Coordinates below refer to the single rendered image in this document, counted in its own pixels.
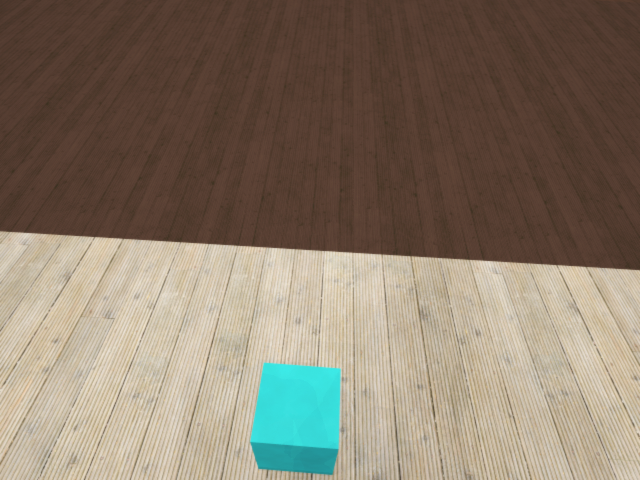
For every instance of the carton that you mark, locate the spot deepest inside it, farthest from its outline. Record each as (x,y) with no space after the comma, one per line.
(296,422)

